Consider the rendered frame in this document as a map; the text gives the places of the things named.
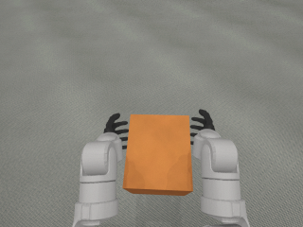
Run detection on robot left hand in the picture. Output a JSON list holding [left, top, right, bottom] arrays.
[[104, 113, 129, 149]]

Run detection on left robot forearm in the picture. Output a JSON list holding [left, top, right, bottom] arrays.
[[72, 132, 123, 227]]

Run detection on right robot forearm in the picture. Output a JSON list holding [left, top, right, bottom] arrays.
[[192, 129, 250, 227]]

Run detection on robot right hand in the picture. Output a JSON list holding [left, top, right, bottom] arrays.
[[190, 109, 215, 145]]

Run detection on carton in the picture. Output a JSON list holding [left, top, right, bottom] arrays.
[[122, 114, 193, 196]]

